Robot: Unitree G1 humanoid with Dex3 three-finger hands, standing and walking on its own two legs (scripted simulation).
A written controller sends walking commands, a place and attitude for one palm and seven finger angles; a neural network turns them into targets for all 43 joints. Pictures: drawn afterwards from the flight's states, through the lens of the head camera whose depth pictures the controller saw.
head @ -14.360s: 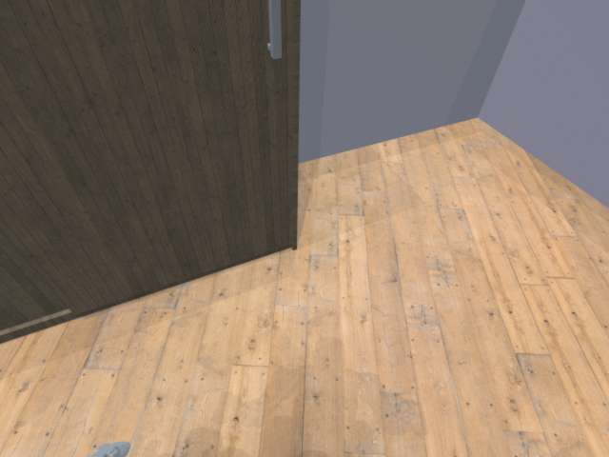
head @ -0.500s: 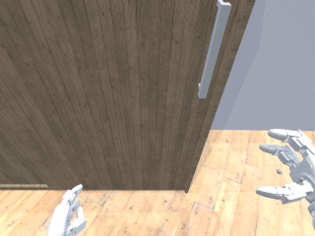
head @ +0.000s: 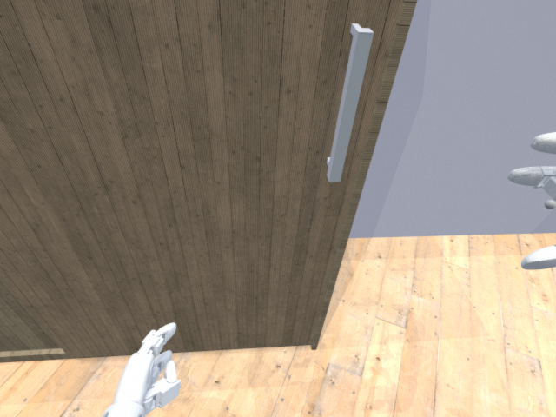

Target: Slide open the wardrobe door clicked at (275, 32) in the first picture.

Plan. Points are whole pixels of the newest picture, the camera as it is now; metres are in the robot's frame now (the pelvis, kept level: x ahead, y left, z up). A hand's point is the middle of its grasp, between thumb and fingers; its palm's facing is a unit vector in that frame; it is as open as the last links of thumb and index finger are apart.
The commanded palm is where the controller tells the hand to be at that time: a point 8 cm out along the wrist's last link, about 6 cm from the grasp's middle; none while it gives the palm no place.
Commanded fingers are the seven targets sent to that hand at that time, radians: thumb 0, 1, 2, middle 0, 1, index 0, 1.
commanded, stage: raise the hand with hooked fingers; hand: right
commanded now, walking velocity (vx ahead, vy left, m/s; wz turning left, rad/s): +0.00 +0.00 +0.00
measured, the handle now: (343, 110) +0.54 -0.12 +0.22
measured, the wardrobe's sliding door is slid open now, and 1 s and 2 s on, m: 0.00 0.00 0.00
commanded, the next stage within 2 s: move the hooked fingers beside the handle in 0.48 s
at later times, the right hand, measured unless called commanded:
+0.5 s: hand (509, 208) +0.29 -0.27 +0.22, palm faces +0.06 +0.99 -0.11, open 14.0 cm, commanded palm +0.25 -0.30 +0.24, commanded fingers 0.00 0.50 -0.30 0.30 1.20 0.30 1.20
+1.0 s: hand (461, 176) +0.34 -0.23 +0.23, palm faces -0.05 +1.00 -0.06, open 14.0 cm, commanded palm +0.32 -0.28 +0.24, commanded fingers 0.00 0.50 -0.30 0.30 1.20 0.30 1.20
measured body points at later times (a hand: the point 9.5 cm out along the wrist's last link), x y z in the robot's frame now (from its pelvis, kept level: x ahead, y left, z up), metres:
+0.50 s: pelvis +0.01 +0.01 +0.00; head -0.02 +0.04 +0.45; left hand +0.21 +0.23 -0.06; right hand +0.28 -0.32 +0.23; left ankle -0.02 +0.11 -0.74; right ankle +0.04 -0.11 -0.74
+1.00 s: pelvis +0.01 +0.01 +0.00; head -0.01 +0.02 +0.45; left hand +0.21 +0.22 -0.07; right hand +0.34 -0.28 +0.24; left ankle -0.02 +0.11 -0.74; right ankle +0.04 -0.11 -0.74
